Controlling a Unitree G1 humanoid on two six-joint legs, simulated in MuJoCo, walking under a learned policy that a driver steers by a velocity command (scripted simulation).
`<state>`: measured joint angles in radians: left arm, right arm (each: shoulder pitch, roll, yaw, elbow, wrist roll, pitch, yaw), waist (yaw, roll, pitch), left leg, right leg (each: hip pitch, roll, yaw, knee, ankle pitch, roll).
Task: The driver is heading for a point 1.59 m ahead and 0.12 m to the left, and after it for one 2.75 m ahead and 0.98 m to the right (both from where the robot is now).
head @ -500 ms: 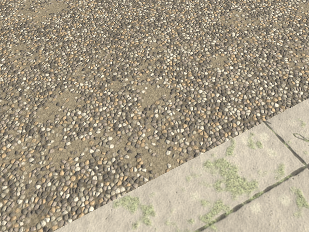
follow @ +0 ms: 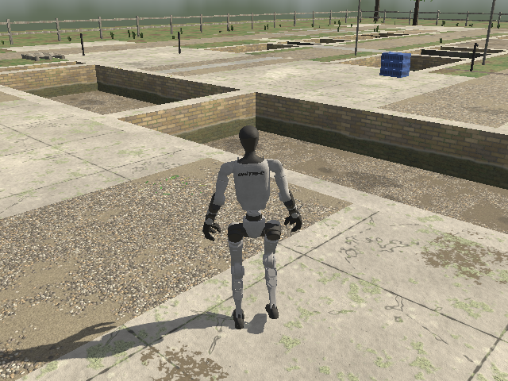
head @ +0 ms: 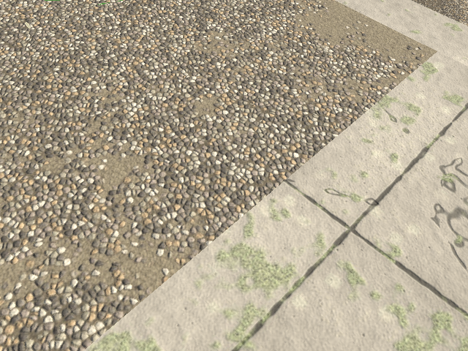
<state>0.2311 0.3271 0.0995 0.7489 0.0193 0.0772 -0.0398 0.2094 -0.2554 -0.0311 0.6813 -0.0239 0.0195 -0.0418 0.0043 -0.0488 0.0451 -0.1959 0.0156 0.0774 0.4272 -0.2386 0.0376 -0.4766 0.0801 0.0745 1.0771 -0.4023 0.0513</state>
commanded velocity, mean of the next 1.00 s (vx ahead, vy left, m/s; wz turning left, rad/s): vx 0.00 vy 0.00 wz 0.12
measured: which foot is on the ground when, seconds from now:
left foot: down 0.00-0.20, up 0.22-0.70, down 0.72-1.00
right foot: up 0.00-0.18, down 0.20-0.72, up 0.74-1.00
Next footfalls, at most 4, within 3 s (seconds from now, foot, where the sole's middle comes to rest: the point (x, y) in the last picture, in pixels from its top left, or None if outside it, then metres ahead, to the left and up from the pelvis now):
0.20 right None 0.01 -0.12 -0.78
0.72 left None -0.02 0.07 -0.78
1.28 right None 0.04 -0.11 -0.78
1.62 left None -0.03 0.09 -0.78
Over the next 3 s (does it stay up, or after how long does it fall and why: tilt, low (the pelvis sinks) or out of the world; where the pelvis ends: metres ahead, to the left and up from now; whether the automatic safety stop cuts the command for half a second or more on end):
stays up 0.16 -0.05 0.00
